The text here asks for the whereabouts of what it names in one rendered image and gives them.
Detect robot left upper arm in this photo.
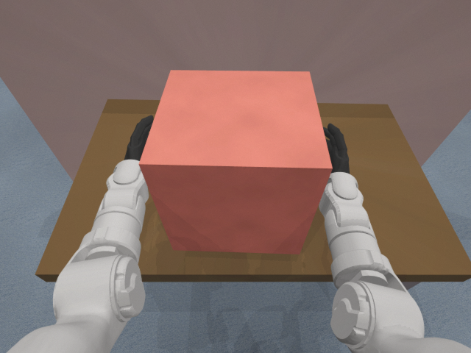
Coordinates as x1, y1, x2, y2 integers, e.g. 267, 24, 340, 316
7, 254, 146, 353

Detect robot right forearm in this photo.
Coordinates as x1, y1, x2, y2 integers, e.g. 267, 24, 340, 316
319, 172, 425, 333

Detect right robot hand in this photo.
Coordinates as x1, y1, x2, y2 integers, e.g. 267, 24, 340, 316
323, 123, 350, 174

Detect robot right upper arm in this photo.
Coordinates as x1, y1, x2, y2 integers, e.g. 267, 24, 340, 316
330, 280, 471, 353

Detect carton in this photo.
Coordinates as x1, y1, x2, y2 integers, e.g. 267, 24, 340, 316
139, 70, 333, 254

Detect robot left forearm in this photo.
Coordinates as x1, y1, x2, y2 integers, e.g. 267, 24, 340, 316
53, 160, 149, 320

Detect left robot hand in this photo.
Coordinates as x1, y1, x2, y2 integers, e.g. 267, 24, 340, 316
124, 115, 154, 161

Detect table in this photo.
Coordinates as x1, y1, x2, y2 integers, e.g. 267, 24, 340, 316
35, 99, 471, 290

